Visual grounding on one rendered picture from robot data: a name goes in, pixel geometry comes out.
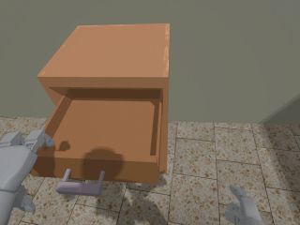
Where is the robot left hand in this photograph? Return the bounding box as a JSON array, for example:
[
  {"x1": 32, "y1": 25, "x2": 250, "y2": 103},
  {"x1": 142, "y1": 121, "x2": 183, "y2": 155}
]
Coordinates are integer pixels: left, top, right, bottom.
[{"x1": 0, "y1": 129, "x2": 54, "y2": 213}]

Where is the robot left forearm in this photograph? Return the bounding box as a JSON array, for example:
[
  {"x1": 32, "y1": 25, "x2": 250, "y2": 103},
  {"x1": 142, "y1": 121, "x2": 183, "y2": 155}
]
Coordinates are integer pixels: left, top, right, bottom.
[{"x1": 0, "y1": 189, "x2": 17, "y2": 225}]

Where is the robot right hand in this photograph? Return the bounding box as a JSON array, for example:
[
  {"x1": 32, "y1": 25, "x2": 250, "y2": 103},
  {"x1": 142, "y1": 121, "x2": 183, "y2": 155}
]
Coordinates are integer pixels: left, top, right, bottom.
[{"x1": 225, "y1": 185, "x2": 262, "y2": 225}]

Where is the handle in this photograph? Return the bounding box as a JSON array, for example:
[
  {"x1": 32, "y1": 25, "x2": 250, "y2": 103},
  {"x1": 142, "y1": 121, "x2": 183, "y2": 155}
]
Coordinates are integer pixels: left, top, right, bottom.
[{"x1": 55, "y1": 169, "x2": 105, "y2": 197}]

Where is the drawer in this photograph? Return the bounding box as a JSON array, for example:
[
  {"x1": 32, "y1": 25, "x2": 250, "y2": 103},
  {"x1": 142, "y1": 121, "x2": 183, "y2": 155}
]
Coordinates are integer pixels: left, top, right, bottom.
[{"x1": 30, "y1": 87, "x2": 163, "y2": 185}]

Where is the cabinet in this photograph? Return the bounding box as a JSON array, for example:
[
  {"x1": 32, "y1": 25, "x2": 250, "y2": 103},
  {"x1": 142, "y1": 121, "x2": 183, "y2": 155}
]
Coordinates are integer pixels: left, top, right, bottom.
[{"x1": 37, "y1": 23, "x2": 170, "y2": 174}]

